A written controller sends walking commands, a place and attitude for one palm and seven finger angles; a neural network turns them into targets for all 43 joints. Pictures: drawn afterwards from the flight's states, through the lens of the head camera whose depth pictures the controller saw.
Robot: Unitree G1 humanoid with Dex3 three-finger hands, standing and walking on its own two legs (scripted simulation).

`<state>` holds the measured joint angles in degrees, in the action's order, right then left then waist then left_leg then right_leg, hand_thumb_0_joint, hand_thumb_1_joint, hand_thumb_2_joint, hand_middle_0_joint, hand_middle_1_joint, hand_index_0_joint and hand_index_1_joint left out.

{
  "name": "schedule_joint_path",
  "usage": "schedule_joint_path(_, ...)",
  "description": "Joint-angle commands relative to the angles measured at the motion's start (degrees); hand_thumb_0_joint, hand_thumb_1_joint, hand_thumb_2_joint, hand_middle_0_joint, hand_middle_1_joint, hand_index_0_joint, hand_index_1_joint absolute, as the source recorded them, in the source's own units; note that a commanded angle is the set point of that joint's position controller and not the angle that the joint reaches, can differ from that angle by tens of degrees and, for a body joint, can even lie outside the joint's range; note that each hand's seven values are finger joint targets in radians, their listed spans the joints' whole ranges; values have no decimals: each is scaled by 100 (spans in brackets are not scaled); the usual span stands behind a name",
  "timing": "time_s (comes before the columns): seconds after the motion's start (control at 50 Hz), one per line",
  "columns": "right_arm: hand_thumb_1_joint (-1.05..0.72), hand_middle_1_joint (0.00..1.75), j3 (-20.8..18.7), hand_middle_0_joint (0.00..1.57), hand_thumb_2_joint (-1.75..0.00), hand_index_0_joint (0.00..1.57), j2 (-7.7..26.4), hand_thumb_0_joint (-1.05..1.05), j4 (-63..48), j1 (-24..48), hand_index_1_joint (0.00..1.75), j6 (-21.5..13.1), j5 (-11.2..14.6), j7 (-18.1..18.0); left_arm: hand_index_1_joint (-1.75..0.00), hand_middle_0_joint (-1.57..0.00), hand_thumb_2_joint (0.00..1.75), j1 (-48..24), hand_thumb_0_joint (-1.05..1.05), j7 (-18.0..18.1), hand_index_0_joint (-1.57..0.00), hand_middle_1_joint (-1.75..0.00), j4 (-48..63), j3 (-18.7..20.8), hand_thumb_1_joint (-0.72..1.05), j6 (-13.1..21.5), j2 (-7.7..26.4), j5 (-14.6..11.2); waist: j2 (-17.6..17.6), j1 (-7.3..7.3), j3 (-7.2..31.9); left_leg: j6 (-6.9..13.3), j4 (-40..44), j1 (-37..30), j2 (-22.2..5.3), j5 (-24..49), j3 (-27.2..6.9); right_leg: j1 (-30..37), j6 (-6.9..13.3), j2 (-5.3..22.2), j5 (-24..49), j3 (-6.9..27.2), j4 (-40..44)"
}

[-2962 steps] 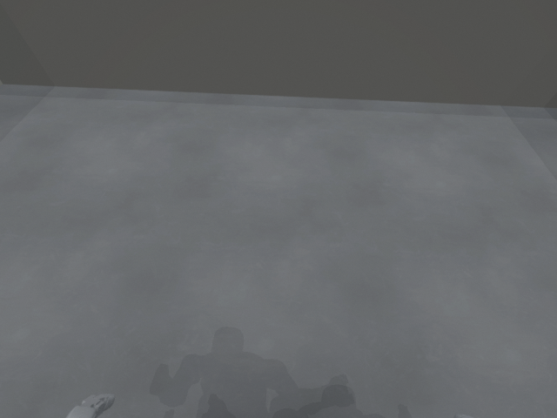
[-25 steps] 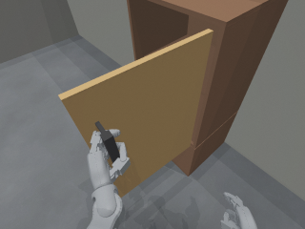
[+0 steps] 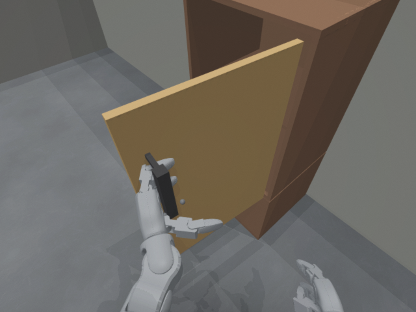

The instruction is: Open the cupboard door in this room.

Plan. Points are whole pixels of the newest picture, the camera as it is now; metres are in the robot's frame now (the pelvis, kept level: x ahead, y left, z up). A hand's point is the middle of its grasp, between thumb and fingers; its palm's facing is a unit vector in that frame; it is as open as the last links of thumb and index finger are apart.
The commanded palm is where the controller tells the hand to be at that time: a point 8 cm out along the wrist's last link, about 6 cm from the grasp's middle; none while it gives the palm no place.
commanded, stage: open thumb and fingers to let go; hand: left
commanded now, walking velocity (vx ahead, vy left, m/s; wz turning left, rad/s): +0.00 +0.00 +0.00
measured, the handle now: (161, 187) +0.33 +0.12 +0.08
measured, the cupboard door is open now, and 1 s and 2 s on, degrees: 84 87 86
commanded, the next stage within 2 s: slide the hand sideways off the handle in 0.18 s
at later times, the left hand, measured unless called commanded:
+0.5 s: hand (179, 222) +0.26 +0.07 +0.08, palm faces -0.13 -0.99 -0.09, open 15.9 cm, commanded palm +0.24 +0.11 +0.08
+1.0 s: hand (161, 239) +0.23 +0.10 +0.08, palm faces -0.03 -1.00 -0.03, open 16.0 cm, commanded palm +0.19 +0.16 +0.08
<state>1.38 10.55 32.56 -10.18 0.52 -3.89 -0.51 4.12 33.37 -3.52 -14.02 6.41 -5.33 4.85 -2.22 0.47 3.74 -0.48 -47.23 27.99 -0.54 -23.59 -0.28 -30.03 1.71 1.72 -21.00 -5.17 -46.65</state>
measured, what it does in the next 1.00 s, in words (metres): stands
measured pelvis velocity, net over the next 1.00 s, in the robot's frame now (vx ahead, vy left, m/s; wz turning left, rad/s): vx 0.01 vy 0.00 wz -0.02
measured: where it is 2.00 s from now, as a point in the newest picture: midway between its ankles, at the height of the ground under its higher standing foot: outside the picture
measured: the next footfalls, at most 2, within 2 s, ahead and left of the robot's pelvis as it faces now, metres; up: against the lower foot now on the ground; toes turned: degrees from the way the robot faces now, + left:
none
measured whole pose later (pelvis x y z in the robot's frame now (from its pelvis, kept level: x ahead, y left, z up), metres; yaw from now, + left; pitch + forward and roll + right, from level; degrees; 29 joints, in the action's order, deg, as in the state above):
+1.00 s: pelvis +0.01 +0.00 +0.00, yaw -1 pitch +5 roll +0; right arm 2.7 12.6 26.8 -13.9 -5.5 -0.9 -0.8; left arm 24.8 1.3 13.6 -8.4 10.9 5.8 -3.6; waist -1.8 1.2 3.0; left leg -0.2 -47.7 27.8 -0.8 -24.9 1.0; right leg -30.7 1.4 1.4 -22.1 -3.7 -47.7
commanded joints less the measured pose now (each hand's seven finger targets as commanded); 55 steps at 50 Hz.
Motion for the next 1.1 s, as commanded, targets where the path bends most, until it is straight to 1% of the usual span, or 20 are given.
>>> schedule_joint_path(0.0,-90,30,-209,20,-90,20,494,0,-908,690,30,-238,6,-25,-65,-21,30,-1482,0,105,-21,-65,1348,-282,-50,311,-700,181,473,-21,1067,91,735,-233,73,849,-119,606,58,-86,460,133,802)
schedule_joint_path(0.1,-90,30,-223,20,-90,20,481,0,-925,689,30,-224,15,0,-40,-17,30,-1314,0,137,-17,-40,1433,-362,-50,244,-824,161,581,9,1195,77,721,-247,46,978,-133,652,65,-117,567,81,726)
schedule_joint_path(0.14,-90,30,-203,20,-90,20,485,0,-899,731,30,-235,25,0,-30,-15,30,-1446,0,150,-15,-30,1327,-409,-50,195,-864,160,608,-28,1038,84,705,-179,59,830,-154,548,56,-112,393,90,774)
schedule_joint_path(0.2,-90,30,-187,20,-90,20,501,0,-858,798,30,-218,21,-26,-30,-15,30,-1701,0,195,-15,-30,1236,-262,-50,181,-748,135,670,-37,957,92,719,-122,82,558,-156,442,37,-90,40,139,859)
schedule_joint_path(0.26,-90,30,-176,20,-90,20,476,0,-835,845,30,-206,43,-31,-30,-15,30,-1841,0,203,-15,-30,1241,-328,-50,173,-818,148,457,-43,980,85,727,-163,95,501,-155,410,54,-85,-11,143,844)
schedule_joint_path(0.28,-90,30,-166,20,-90,20,687,0,-646,293,30,-231,36,-8,-30,-15,30,-1792,0,-1000,-15,-30,1174,-1473,-50,371,-308,707,765,-527,694,190,668,-357,62,683,-145,239,54,-51,529,263,792)
schedule_joint_path(0.3,-90,30,-201,20,-90,20,656,0,-881,249,30,-297,104,-55,-30,-15,30,-2021,0,-1646,-15,-30,1534,-1061,-50,621,59,492,564,-361,1057,224,648,-299,82,800,-138,386,74,-39,793,253,682)
schedule_joint_path(0.32,-90,30,-186,20,-90,20,665,0,-931,224,30,-334,115,-112,-30,-15,30,-2043,0,-2033,-15,-30,1633,-951,-50,768,301,395,488,-251,1364,241,644,-351,115,896,-145,592,87,-35,956,288,586)
schedule_joint_path(0.34,-90,30,-170,20,-90,20,669,0,-963,237,30,-373,142,-151,-30,-15,30,-2033,0,-2353,-15,-30,1709,-911,-50,841,413,297,224,-253,1404,239,626,-406,116,925,-121,607,91,-18,1033,329,582)
schedule_joint_path(0.38,-90,30,-114,20,-90,20,663,0,-1033,204,30,-538,252,-191,-30,-15,30,-1976,0,-3064,-15,-30,1657,-984,-50,890,384,-40,187,-301,1254,230,673,-406,126,712,-154,543,76,-27,835,319,641)
schedule_joint_path(0.42,-90,30,-39,20,-90,20,669,0,-1124,319,30,-699,382,-270,-30,-15,30,-2051,0,-3469,-15,-30,1571,-735,-50,767,366,-620,427,-308,954,207,796,-278,125,260,-212,507,37,-68,270,296,858)
schedule_joint_path(0.46,-90,30,-1,20,-90,20,679,0,-1155,429,30,-858,457,-309,-30,-15,30,-1786,0,-3489,-15,-30,1438,-401,-50,606,305,-1032,591,-210,683,152,940,-165,123,-106,-261,448,4,-86,-265,243,995)
schedule_joint_path(0.5,-90,30,-1,20,-90,20,694,0,-1144,437,30,-962,449,-305,-30,-15,30,-1440,0,-3305,-15,-30,1420,30,-50,528,453,-1197,840,-45,742,120,1030,-120,139,-142,-270,578,-18,-82,-421,228,1050)
schedule_joint_path(0.54,-90,30,-7,20,-90,20,699,0,-1173,444,30,-1000,420,-236,-30,-15,30,-919,0,-3070,-15,-30,1475,413,-50,510,725,-1150,676,179,844,92,1094,-110,158,33,-219,746,8,-78,-301,217,992)
schedule_joint_path(0.64,-90,30,-34,20,-90,20,672,0,-1264,371,30,-959,338,-81,-30,-15,30,-433,0,-2728,-15,-30,1887,467,-50,597,858,-756,456,194,728,93,1072,-112,114,279,-119,680,34,-70,-4,200,854)
schedule_joint_path(0.7,-90,30,-44,20,-90,20,650,0,-1384,348,30,-925,312,-27,-30,-15,30,200,0,-2714,-15,-30,2175,548,-50,641,920,-713,334,254,751,96,1018,-100,103,417,-12,760,38,-78,193,237,826)
schedule_joint_path(0.76,-90,30,-64,20,-90,20,650,0,-1463,324,30,-863,305,-21,-30,-15,30,780,0,-2744,-15,-30,2456,815,-50,656,1124,-748,473,314,811,97,990,-35,92,602,41,959,39,-86,478,266,796)
schedule_joint_path(0.82,-90,30,-71,20,-90,20,642,0,-1538,260,30,-851,294,-27,-30,-15,30,997,0,-2809,-15,-30,2807,691,-50,695,1063,-747,489,210,760,123,894,-31,95,696,53,901,11,-97,690,283,751)
schedule_joint_path(0.98,-90,30,-151,20,-90,20,724,0,-1538,51,30,-987,321,-128,-30,-15,30,2046,0,-3335,-15,-30,3169,1122,-50,999,1442,-1044,584,119,786,145,502,258,140,841,57,885,-56,-82,1068,453,641)
schedule_joint_path(1.08,-90,30,-188,20,-90,20,765,0,-1509,-64,30,-1151,353,-190,-30,-15,30,2232,0,-3729,-15,-30,3388,1298,-50,1198,1633,-1240,357,60,929,139,281,328,165,1044,13,805,-62,-69,1363,475,456)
